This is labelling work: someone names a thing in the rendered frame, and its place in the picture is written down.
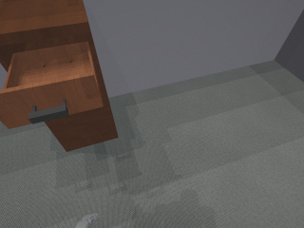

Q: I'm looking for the drawer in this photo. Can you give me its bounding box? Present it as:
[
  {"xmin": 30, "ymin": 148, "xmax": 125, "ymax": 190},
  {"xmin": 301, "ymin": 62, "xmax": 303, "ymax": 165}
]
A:
[{"xmin": 0, "ymin": 42, "xmax": 104, "ymax": 129}]

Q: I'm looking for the robot left hand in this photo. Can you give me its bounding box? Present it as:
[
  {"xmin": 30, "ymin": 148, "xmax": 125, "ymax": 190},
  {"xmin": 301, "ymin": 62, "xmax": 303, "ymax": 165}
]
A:
[{"xmin": 74, "ymin": 213, "xmax": 99, "ymax": 228}]

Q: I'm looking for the cabinet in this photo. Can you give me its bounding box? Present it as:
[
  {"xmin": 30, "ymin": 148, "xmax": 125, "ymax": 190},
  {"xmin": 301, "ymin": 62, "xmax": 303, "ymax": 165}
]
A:
[{"xmin": 0, "ymin": 0, "xmax": 119, "ymax": 152}]

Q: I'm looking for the handle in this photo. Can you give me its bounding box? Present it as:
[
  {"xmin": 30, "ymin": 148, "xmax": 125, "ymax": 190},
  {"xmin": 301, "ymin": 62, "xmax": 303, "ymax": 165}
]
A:
[{"xmin": 28, "ymin": 99, "xmax": 68, "ymax": 124}]

